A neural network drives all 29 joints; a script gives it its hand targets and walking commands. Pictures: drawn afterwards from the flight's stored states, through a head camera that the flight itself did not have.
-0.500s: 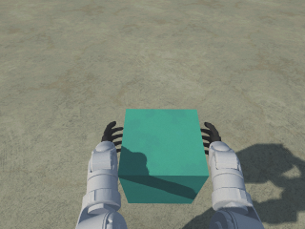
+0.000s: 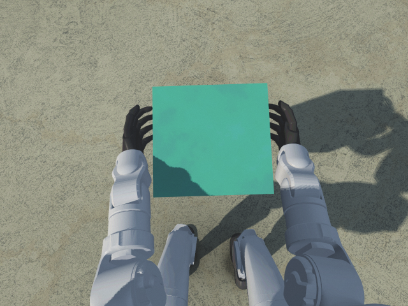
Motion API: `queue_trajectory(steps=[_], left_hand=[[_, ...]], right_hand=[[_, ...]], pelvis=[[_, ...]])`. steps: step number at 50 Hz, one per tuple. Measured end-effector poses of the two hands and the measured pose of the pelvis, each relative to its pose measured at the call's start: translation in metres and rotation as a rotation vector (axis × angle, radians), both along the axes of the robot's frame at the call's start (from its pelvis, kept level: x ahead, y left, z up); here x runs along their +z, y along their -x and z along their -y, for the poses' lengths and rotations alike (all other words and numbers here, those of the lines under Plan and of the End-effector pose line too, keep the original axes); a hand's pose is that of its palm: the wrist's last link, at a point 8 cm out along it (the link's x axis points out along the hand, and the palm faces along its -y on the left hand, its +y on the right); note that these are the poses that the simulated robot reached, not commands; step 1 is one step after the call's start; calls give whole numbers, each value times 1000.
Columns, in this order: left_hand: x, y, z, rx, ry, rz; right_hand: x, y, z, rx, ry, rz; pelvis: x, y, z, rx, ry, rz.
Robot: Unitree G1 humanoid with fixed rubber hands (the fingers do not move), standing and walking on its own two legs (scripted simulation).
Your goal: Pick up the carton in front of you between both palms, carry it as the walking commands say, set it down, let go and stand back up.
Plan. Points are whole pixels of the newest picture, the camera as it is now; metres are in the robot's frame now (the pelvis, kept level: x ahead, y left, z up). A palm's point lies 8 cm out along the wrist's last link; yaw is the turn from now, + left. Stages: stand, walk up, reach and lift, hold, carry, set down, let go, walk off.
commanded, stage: set down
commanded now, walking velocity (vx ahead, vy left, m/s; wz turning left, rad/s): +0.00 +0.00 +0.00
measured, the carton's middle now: (210, 148) +0.41 +0.03 -0.15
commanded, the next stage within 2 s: none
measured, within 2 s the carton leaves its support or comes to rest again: rests again in 1.64 s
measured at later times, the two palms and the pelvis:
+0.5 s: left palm (150, 149) +0.42 +0.18 -0.22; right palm (265, 138) +0.46 -0.11 -0.22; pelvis -0.03 +0.01 -0.13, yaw +0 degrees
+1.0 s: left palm (160, 153) +0.44 +0.19 -0.37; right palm (251, 138) +0.50 -0.10 -0.38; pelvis -0.05 +0.00 -0.24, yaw +1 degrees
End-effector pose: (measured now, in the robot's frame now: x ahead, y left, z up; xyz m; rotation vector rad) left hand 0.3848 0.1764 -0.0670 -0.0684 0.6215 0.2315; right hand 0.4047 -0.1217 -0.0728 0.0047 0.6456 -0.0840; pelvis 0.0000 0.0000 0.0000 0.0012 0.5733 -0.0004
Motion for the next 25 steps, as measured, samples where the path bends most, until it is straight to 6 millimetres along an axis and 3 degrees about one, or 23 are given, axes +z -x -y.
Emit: queue_trajectory(steps=[8, 25], left_hand=[[-39, -14, -3, 13, 4, -34], [-153, -33, -7, 52, 2, -49]], right_hand=[[-39, -18, -3, 17, 10, -33], [-149, -53, -8, 79, 31, -44]], pelvis=[[-39, 11, -3, 1, 2, -83], [-133, 32, -7, -1, 4, -219]])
